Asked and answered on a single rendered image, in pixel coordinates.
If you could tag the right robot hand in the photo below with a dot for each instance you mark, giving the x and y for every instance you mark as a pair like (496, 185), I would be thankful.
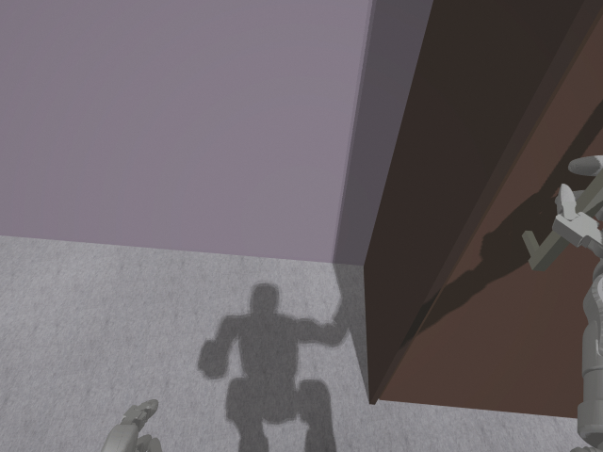
(579, 229)

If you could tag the left robot hand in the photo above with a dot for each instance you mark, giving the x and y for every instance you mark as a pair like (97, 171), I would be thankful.
(124, 437)

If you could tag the handle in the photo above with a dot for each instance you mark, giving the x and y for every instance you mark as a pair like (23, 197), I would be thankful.
(589, 202)

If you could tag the robot right forearm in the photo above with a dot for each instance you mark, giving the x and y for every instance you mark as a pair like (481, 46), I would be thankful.
(590, 411)

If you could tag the wardrobe door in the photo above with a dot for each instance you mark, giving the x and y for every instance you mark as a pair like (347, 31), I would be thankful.
(500, 336)

